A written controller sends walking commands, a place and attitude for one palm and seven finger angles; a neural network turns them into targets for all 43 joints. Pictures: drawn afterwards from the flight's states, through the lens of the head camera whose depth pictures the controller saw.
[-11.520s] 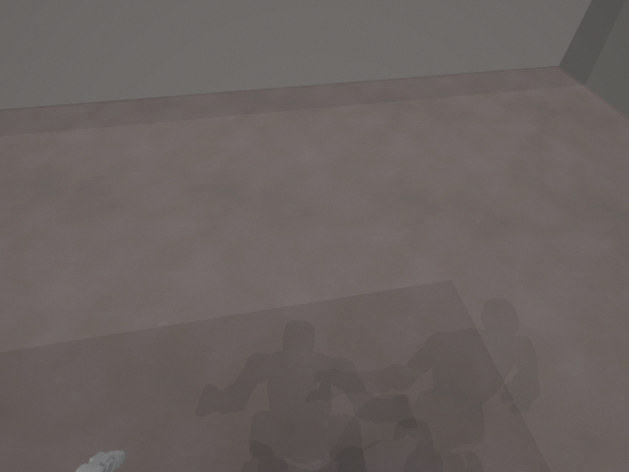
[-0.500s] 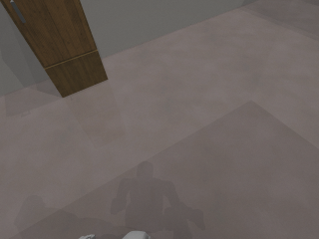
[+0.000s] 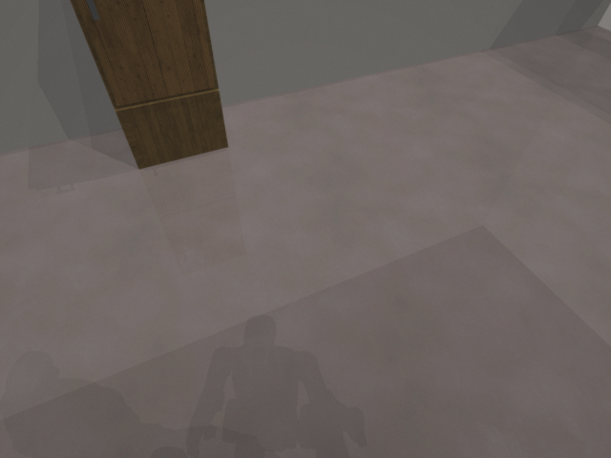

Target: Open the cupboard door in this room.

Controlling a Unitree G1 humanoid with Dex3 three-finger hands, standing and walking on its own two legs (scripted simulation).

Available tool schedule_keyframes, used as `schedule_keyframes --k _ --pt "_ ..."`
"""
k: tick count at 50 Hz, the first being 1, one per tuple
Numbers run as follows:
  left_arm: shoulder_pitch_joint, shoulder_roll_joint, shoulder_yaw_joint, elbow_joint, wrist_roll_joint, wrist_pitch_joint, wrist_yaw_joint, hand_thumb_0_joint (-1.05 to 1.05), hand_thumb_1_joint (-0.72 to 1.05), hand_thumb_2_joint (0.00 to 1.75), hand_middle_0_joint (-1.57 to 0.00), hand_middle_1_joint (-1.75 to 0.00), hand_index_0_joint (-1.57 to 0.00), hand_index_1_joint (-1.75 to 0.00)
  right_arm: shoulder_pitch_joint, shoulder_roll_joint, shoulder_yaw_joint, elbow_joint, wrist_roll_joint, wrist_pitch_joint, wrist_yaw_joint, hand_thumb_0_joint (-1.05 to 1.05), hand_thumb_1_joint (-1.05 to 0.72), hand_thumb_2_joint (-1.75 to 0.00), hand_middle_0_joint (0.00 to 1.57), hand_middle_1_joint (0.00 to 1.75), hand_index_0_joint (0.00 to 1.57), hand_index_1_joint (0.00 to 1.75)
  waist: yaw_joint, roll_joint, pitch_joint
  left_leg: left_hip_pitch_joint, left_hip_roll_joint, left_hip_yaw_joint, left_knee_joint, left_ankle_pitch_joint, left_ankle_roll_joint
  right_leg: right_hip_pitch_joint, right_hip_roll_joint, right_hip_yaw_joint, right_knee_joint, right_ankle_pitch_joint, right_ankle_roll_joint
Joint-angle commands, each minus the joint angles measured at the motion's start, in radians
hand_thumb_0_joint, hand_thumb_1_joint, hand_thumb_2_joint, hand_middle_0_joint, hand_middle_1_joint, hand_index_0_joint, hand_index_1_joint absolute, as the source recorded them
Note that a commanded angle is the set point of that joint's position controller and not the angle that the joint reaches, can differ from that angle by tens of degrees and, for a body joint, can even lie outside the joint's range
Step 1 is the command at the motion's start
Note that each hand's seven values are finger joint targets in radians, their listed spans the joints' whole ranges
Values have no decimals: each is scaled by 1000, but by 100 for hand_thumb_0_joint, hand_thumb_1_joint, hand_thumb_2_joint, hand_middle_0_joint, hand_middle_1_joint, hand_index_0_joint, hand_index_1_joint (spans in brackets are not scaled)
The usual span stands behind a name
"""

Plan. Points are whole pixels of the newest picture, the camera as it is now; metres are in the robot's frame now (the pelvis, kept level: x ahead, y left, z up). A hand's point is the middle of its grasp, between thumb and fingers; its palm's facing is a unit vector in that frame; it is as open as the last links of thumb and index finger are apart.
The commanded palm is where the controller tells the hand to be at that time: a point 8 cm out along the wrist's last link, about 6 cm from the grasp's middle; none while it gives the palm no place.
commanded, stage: stand and wait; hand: left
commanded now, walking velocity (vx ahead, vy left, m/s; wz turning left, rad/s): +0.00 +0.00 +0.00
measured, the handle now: out of the picture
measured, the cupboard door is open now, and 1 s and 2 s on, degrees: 0 0 0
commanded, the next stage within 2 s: turn or walk to find it in 0.10 s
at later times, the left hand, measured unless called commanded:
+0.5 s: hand out of the picture +0.02 +0.20 -0.18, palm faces +0.13 -0.97 -0.22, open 7.4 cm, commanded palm none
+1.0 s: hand out of the picture -0.10 +0.15 -0.15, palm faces +0.44 -0.86 -0.25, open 7.4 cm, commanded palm none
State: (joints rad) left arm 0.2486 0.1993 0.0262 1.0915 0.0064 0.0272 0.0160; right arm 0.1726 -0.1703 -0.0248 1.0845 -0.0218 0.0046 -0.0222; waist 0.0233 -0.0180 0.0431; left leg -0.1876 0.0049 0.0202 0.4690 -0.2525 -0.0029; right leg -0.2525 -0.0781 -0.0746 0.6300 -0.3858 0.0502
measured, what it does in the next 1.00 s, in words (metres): steps on the spot, turning left: right foot, then right foot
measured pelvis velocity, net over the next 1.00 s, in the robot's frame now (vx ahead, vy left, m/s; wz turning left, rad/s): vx -0.02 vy -0.02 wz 0.42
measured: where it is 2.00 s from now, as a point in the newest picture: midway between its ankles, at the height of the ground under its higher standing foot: outside the picture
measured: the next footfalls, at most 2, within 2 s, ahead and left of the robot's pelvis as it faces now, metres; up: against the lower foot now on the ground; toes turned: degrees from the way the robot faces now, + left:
right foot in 0.02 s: +0.04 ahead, -0.13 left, +0.00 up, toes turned -6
right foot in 0.64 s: +0.00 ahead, -0.12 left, +0.00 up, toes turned +10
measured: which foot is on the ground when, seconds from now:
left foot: down 0.00-0.66, up 0.68-1.00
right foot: up 0.00-0.00, down 0.02-0.38, up 0.40-0.62, down 0.64-1.00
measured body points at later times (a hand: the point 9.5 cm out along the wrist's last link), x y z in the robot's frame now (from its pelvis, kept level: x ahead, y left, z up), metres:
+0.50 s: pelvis -0.03 +0.00 +0.00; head +0.01 +0.01 +0.44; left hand +0.01 +0.25 -0.16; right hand -0.03 -0.23 -0.16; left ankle +0.00 +0.13 -0.74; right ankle -0.04 -0.12 -0.70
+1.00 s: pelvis -0.02 -0.02 +0.01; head +0.02 -0.03 +0.46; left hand -0.12 +0.20 -0.13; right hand +0.16 -0.23 -0.14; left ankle -0.09 +0.14 -0.66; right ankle -0.04 -0.13 -0.74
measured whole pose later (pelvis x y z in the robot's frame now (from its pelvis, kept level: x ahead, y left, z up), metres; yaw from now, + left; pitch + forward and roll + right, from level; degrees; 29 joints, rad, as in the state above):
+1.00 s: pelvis -0.02 -0.02 +0.01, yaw +24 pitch +1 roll +2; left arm 0.35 0.16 0.03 1.01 0.03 -0.05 0.00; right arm 0.17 -0.29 -0.08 0.99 -0.04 0.06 0.04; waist 0.02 0.02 0.04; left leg -0.49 0.08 0.01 1.01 -0.32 -0.06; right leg -0.07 -0.10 -0.22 0.38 -0.31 0.00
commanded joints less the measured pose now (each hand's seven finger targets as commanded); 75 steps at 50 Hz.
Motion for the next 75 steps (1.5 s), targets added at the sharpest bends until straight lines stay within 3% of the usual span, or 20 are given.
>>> schedule_keyframes --k 1,4,15,17,20,25,30,31,32,33,34,37,44,52,55,56,57,58,65,75 --pt "89 89 -3 5 10 -37 16 0 90 90 -20 -30 -20 -30 47 -103 -25 -32 21 -12 -6 0 -90 -90 20 30 20 30 -10 0 -49 -39 105 -76 -19 205 29 138 -82 103 -271 301 -29" --pt "25 124 5 -5 8 -40 13 0 90 90 -20 -30 -20 -30 59 -80 -21 -24 11 10 -1 0 -90 -90 20 30 20 30 -30 -183 36 -5 41 -10 1 -18 -13 -33 -154 184 -355 127 -96" --pt "-43 145 56 -98 12 -7 18 0 90 90 -20 -30 -20 -30 137 -89 -36 -50 0 22 10 0 -90 -90 20 30 20 30 -32 -52 45 -119 57 -45 106 -48 5 -91 -193 107 -304 -107 -110" --pt "-71 129 58 -121 12 0 15 0 90 90 -20 -30 -20 -30 154 -109 -41 -67 -4 19 13 0 -90 -90 20 30 20 30 -42 54 57 -165 92 -148 2 -41 29 -110 -124 23 -182 -120 -70" --pt "-69 70 49 -156 8 2 10 0 90 90 -20 -30 -20 -30 163 -189 -59 -101 -6 3 3 0 -90 -90 20 30 20 30 -44 284 13 -186 251 -521 -249 1 166 -130 40 -13 242 -110 -18" --pt "-103 47 39 -184 -6 -16 6 0 90 90 -20 -30 -20 -30 164 -207 -70 -108 -10 1 -8 0 -90 -90 20 30 20 30 -49 177 -117 26 213 -455 -109 410 199 -177 58 58 217 -136 -12" --pt "-14 79 44 -179 -14 -21 14 0 90 90 -20 -30 -20 -30 137 -205 -82 -138 -3 20 4 0 -90 -90 20 30 20 30 -15 173 -160 -40 119 -425 -52 372 117 77 90 35 -187 82 -11" --pt "24 115 52 -169 -10 -23 19 0 90 90 -20 -30 -20 -30 117 -183 -82 -152 4 23 9 0 -90 -90 20 30 20 30 3 127 -152 -159 78 -385 -21 227 70 211 35 66 -282 152 -24" --pt "38 189 69 -171 5 -26 27 0 90 90 -20 -30 -20 -30 105 -134 -77 -175 10 24 18 0 -90 -90 20 30 20 30 14 -60 -117 -367 -16 -249 130 -6 8 318 -164 246 -352 65 -84" --pt "-3 242 76 -200 15 -22 27 0 90 90 -20 -30 -20 -30 75 -115 -76 -206 3 25 20 0 -90 -90 20 30 20 30 19 -218 -43 -455 -86 -107 340 -254 -30 220 -369 406 -399 88 -185" --pt "-27 218 80 -212 10 -29 31 0 90 90 -20 -30 -20 -30 53 -159 -87 -203 -9 41 19 0 -90 -90 20 30 20 30 16 -252 -21 -426 -29 -135 505 -295 -24 90 -395 417 -408 127 -216" --pt "-121 153 54 -229 11 -39 17 0 90 90 -20 -30 -20 -30 97 -126 -81 -159 -11 55 38 0 -90 -90 20 30 20 30 -57 -104 54 -410 10 -89 724 -132 -37 20 -242 188 -388 107 -165" --pt "119 142 48 -136 19 -88 4 0 90 90 -20 -30 -20 -30 -62 -135 -65 -198 -15 27 63 0 -90 -90 20 30 20 30 27 -120 72 -544 74 -36 661 -23 -58 241 -266 154 -448 55 -151" --pt "219 170 42 -73 30 -71 8 0 90 90 -20 -30 -20 -30 -188 -93 -15 -224 4 16 61 0 -90 -90 20 30 20 30 53 -205 16 -308 24 101 237 -106 -30 282 -244 -42 -264 722 -130" --pt "159 196 45 -82 20 -62 10 0 90 90 -20 -30 -20 -30 -45 -135 -21 -190 2 4 44 0 -90 -90 20 30 20 30 -36 -192 -65 -17 -22 157 17 67 -7 193 -214 -126 -65 837 -72" --pt "152 180 41 -97 14 -59 9 0 90 90 -20 -30 -20 -30 59 -200 -37 -162 -4 -6 37 0 -90 -90 20 30 20 30 -91 -85 -150 210 57 101 -66 251 12 79 -195 -151 136 695 -32" --pt "188 121 30 -125 1 -55 0 0 90 90 -20 -30 -20 -30 137 -322 -66 -150 -8 -12 32 0 -90 -90 20 30 20 30 -109 217 -245 477 349 -257 -4 682 139 -254 -60 -142 403 -35 27" --pt "160 115 23 -147 8 -47 9 0 90 90 -20 -30 -20 -30 205 -377 -75 -130 17 -3 30 0 -90 -90 20 30 20 30 -128 212 -302 432 461 -293 -15 855 224 -276 -46 -44 522 -316 18" --pt "131 92 37 -117 8 -7 0 0 90 90 -20 -30 -20 -30 -40 -216 -47 -180 13 -17 14 0 -90 -90 20 30 20 30 -11 150 -75 21 245 -106 -123 538 158 -207 -56 24 493 -22 43" --pt "9 84 43 -216 5 -9 3 0 90 90 -20 -30 -20 -30 -27 -210 -76 -194 -7 6 17 0 -90 -90 20 30 20 30 -9 180 -29 -106 225 -256 -99 328 166 -58 15 13 95 10 24"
